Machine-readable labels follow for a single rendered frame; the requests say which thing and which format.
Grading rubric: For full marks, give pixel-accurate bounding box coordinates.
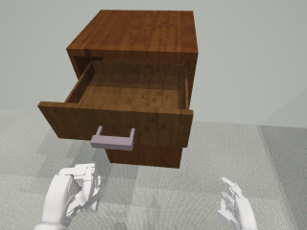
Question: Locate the robot left hand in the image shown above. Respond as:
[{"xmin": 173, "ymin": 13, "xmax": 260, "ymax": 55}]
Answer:
[{"xmin": 41, "ymin": 163, "xmax": 103, "ymax": 227}]

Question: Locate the drawer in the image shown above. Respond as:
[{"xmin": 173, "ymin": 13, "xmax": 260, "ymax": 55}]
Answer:
[{"xmin": 37, "ymin": 60, "xmax": 194, "ymax": 148}]

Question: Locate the handle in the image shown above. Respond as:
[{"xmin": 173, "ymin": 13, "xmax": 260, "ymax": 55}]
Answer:
[{"xmin": 90, "ymin": 126, "xmax": 135, "ymax": 151}]

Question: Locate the cabinet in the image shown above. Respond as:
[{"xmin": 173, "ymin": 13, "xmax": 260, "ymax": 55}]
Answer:
[{"xmin": 66, "ymin": 10, "xmax": 199, "ymax": 169}]

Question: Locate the robot right hand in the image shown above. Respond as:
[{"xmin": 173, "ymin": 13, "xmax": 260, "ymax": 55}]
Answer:
[{"xmin": 218, "ymin": 176, "xmax": 258, "ymax": 230}]

